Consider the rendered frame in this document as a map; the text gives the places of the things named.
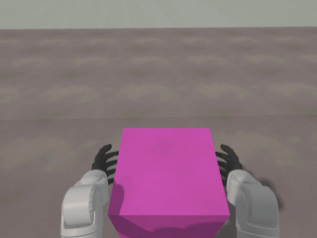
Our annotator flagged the robot left forearm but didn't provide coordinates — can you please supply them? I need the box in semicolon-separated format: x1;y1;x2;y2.
60;170;109;238

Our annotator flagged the carton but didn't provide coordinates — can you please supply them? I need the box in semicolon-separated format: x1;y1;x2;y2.
108;128;230;238

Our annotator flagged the robot right hand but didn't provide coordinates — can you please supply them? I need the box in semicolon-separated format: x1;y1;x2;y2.
215;144;243;186

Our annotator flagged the robot right forearm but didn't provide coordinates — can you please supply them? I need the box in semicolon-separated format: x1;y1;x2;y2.
226;170;280;238

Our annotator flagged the robot left hand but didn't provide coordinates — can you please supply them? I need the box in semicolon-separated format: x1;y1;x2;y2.
91;144;119;184

